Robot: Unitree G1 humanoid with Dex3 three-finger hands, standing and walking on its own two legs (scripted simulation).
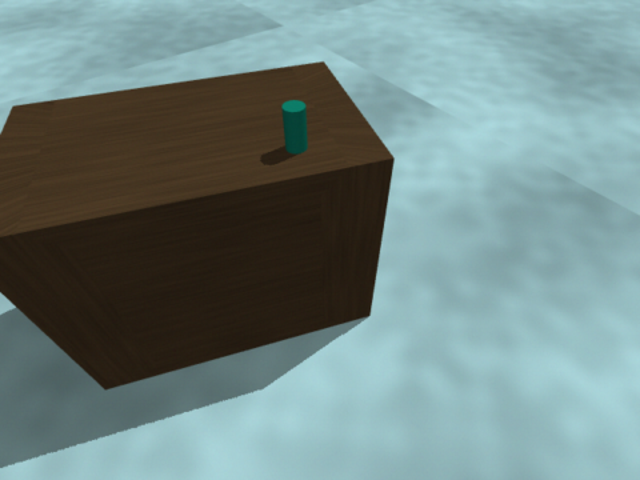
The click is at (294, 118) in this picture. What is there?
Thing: slim round
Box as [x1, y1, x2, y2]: [282, 100, 307, 153]
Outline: 290,100 283,103 282,105 286,149 289,152 299,153 304,151 307,147 305,104 298,100
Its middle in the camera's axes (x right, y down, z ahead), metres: -0.06 -0.27 +0.92
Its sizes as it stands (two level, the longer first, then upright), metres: 0.054 0.054 0.110
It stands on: a support 0.70 m high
